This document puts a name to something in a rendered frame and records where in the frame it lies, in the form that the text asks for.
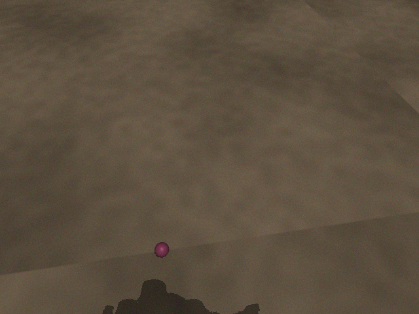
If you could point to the ball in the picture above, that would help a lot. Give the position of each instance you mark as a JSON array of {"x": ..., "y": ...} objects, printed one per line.
[{"x": 161, "y": 249}]

